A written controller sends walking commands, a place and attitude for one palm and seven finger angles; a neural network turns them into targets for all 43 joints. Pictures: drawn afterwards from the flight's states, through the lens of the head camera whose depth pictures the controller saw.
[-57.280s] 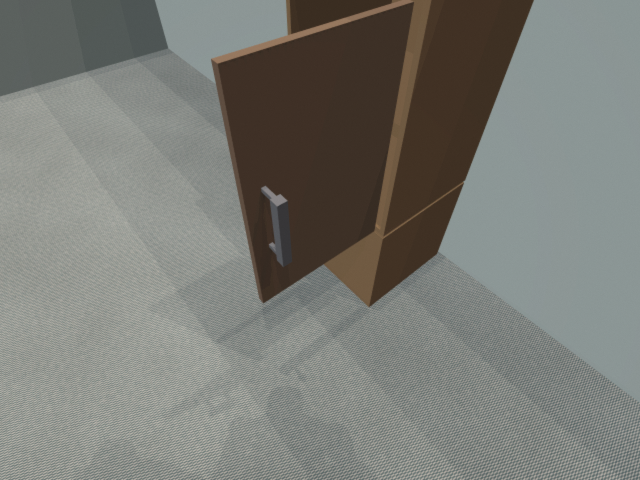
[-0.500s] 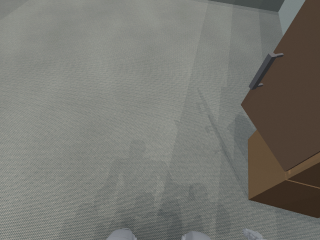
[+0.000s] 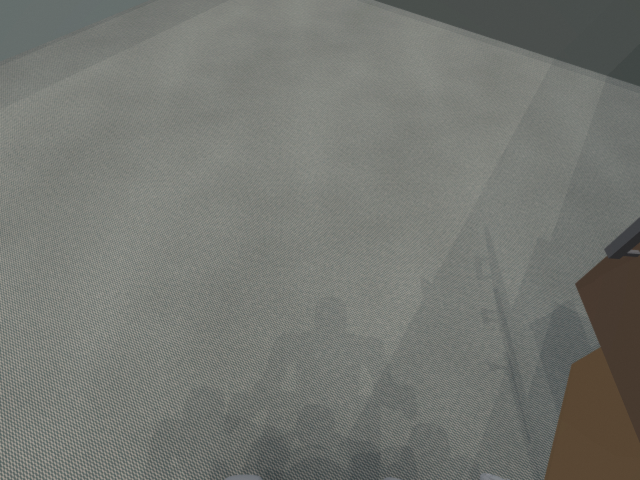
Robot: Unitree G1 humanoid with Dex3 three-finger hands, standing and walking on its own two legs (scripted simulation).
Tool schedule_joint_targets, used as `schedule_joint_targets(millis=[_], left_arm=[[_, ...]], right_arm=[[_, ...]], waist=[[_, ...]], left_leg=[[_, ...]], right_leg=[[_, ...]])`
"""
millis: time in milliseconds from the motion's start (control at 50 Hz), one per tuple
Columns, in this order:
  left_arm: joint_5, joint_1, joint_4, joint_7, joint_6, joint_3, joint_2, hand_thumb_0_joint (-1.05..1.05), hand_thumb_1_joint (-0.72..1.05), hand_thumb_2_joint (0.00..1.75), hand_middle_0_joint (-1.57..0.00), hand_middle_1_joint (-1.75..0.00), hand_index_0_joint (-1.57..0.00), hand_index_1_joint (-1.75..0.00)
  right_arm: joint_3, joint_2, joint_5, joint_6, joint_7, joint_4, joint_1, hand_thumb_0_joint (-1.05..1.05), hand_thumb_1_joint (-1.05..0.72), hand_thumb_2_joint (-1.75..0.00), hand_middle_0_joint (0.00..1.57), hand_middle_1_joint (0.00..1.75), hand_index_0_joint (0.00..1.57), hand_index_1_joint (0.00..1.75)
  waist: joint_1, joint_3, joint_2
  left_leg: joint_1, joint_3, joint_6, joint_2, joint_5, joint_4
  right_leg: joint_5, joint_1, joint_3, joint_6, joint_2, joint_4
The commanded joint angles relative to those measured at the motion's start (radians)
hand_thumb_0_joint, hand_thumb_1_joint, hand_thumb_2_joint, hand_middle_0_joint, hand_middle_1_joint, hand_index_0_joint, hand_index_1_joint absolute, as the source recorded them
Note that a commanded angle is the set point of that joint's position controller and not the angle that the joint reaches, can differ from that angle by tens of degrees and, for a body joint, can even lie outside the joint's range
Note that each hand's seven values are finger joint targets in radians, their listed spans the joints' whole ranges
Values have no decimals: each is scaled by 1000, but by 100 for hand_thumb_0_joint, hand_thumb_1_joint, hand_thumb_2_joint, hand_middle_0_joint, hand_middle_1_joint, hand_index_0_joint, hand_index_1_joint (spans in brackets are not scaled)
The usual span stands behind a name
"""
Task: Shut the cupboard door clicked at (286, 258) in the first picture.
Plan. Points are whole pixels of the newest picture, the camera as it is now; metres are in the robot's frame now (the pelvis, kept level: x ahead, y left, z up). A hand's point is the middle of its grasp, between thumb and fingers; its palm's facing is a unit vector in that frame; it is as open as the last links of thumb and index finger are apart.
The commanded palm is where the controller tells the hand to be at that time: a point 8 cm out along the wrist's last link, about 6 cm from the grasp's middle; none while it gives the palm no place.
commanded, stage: walk to a spot facing it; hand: left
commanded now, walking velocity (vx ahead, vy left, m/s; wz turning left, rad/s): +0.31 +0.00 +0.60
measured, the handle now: out of the picture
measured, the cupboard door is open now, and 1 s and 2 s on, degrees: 30 30 30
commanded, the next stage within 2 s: turn to face it in 1.18 s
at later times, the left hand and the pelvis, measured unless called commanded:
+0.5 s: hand out of the picture +0.09 +0.16 -0.14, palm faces +0.34 -0.91 -0.22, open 7.4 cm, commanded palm none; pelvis +0.12 -0.03 +0.03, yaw +20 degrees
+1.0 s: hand (145, 378) +0.26 +0.27 -0.13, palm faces +0.51 -0.82 -0.25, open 7.4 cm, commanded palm none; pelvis +0.29 +0.05 +0.01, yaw +31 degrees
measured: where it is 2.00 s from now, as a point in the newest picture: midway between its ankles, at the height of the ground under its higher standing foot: (261, 370)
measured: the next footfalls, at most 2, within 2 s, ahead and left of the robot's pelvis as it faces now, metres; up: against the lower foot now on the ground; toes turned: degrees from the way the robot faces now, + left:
right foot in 0.26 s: +0.15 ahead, -0.15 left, +0.00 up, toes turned +4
left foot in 0.68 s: +0.24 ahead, +0.18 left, +0.00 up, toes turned +33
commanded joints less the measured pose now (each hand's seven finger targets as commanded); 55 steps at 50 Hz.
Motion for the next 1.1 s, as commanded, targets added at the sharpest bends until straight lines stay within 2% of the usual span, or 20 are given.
schedule_joint_targets(millis=[0, 120, 180, 200, 220, 260, 360, 540, 580, 620, 640, 660, 680, 760, 960, 980, 1000, 1020, 1040, 1080], left_arm=[[-2, -151, -137, -11, -49, 38, 105, 0, 90, 90, -20, -30, -20, -30], [-10, -112, -109, -30, -52, 27, 77, 0, 90, 90, -20, -30, -20, -30], [-7, 38, -63, -31, -60, 39, 94, 0, 90, 90, -20, -30, -20, -30], [-2, 139, -40, -25, -71, 55, 142, 0, 90, 90, -20, -30, -20, -30], [12, 221, -29, -5, -82, 75, 238, 0, 90, 90, -20, -30, -20, -30], [-5, 147, -52, 11, -79, 65, 244, 0, 90, 90, -20, -30, -20, -30], [-4, 16, -36, 15, -114, 32, 100, 0, 90, 90, -20, -30, -20, -30], [-1, 158, 51, 12, -123, 38, 128, 0, 90, 90, -20, -30, -20, -30], [-3, 144, 54, 10, -121, 41, 144, 0, 90, 90, -20, -30, -20, -30], [-13, 132, 44, 1, -113, 37, 140, 0, 90, 90, -20, -30, -20, -30], [-21, 127, -3, -14, -108, 29, 77, 0, 90, 90, -20, -30, -20, -30], [-15, -15, -70, -12, -106, 11, 89, 0, 90, 90, -20, -30, -20, -30], [-13, -41, -87, -5, -109, 18, 71, 0, 90, 90, -20, -30, -20, -30], [1, 54, 3, -20, -71, 21, 44, 0, 90, 90, -20, -30, -20, -30], [5, 123, 10, -33, -76, 32, 59, 0, 90, 90, -20, -30, -20, -30], [9, 209, 32, -27, -86, 44, 96, 0, 90, 90, -20, -30, -20, -30], [18, 297, 44, -15, -102, 60, 188, 0, 90, 90, -20, -30, -20, -30], [6, 300, 33, -5, -96, 59, 223, 0, 90, 90, -20, -30, -20, -30], [2, 220, 17, 3, -105, 56, 198, 0, 90, 90, -20, -30, -20, -30], [-1, 88, -6, 10, -118, 26, 84, 0, 90, 90, -20, -30, -20, -30]], right_arm=[[-44, -202, -9, -41, -42, -24, 138, 0, -90, -90, 20, 30, 20, 30], [-49, -211, -8, -51, -43, -15, 97, 0, -90, -90, 20, 30, 20, 30], [-54, -209, -4, -41, -38, -21, 34, 0, -90, -90, 20, 30, 20, 30], [-50, -175, 4, -42, -36, -34, 3, 0, -90, -90, 20, 30, 20, 30], [-32, -87, 15, -47, -32, -59, 19, 0, -90, -90, 20, 30, 20, 30], [-41, -104, -5, -46, -19, -78, 3, 0, -90, -90, 20, 30, 20, 30], [-33, -47, -3, -23, 14, -13, 30, 0, -90, -90, 20, 30, 20, 30], [-8, -24, 0, -49, 35, -77, -134, 0, -90, -90, 20, 30, 20, 30], [-13, -45, -3, -58, 27, -70, -83, 0, -90, -90, 20, 30, 20, 30], [-42, -150, -11, -63, 9, -5, 163, 0, -90, -90, 20, 30, 20, 30], [-79, -295, -19, -68, -8, 22, 299, 0, -90, -90, 20, 30, 20, 30], [-83, -338, 0, -62, -27, 48, 374, 0, -90, -90, 20, 30, 20, 30], [-71, -324, -3, -65, -33, 41, 319, 0, -90, -90, 20, 30, 20, 30], [-23, -161, -5, -78, -48, -12, 66, 0, -90, -90, 20, 30, 20, 30], [-38, -136, 1, -70, -35, 42, 37, 0, -90, -90, 20, 30, 20, 30], [-35, -112, 5, -70, -34, 38, 33, 0, -90, -90, 20, 30, 20, 30], [-22, -38, 17, -72, -25, 20, 45, 0, -90, -90, 20, 30, 20, 30], [-23, -38, 7, -72, -19, -12, 35, 0, -90, -90, 20, 30, 20, 30], [-34, -64, -2, -73, -21, -1, 38, 0, -90, -90, 20, 30, 20, 30], [-32, -70, -5, -75, -14, 36, 43, 0, -90, -90, 20, 30, 20, 30]], waist=[[-70, -39, 276], [-31, -54, 231], [50, -55, 184], [106, -68, 70], [145, -113, -241], [74, -53, -184], [-16, -9, -100], [47, -30, -72], [7, -46, -66], [-117, -194, 70], [-172, -284, 366], [-207, -267, 258], [-164, -212, 159], [-33, -66, 249], [74, -16, 99], [113, -33, 10], [152, -55, -252], [135, -57, -246], [88, -24, -256], [23, -6, -76]], left_leg=[[182, -458, 168, 272, -184, -401], [89, -339, 146, 185, -142, -375], [-124, -319, 112, 129, -278, -275], [-296, -258, 76, 47, -331, -118], [-487, -87, 12, -73, -363, 222], [-474, -133, 8, 10, -248, 609], [-346, -53, -31, 94, 37, 529], [-260, 69, 9, 66, 18, 54], [-98, 110, 35, 22, -6, -10], [387, 49, 77, 30, 38, -126], [637, -451, 199, 343, 42, -217], [637, -585, 262, 442, 179, -307], [491, -518, 252, 452, 77, -315], [88, -282, 163, 281, -140, -403], [-141, -180, 124, 154, -274, -280], [-228, -126, 89, 78, -282, -107], [-378, -3, 39, -60, -284, 255], [-423, -64, 42, -45, -303, 489], [-459, -124, 40, 0, -179, 625], [-399, -127, 21, 71, 21, 644]], right_leg=[[97, -330, 139, 3, 18, 220], [153, -97, 70, 20, 86, -133], [240, 225, 27, 21, 145, -306], [135, 417, 111, 7, 86, -432], [-184, 552, 459, -78, -205, -630], [-412, 296, 704, -185, -370, -795], [164, 180, 134, -119, -201, -732], [591, 429, -46, -127, -247, -610], [725, 380, -82, -118, -249, -503], [631, 127, -164, -56, -170, -109], [56, -231, -146, 8, -5, 239], [-66, -371, 21, -10, 26, 365], [-34, -375, 70, -20, 9, 407], [137, -204, 108, -15, -28, 222], [299, 239, 21, 3, 93, -283], [185, 363, 98, -13, 53, -385], [-72, 452, 452, -94, -187, -620], [-282, 393, 681, -171, -340, -785], [-311, 318, 740, -170, -343, -820], [9, 222, 418, -139, -263, -753]])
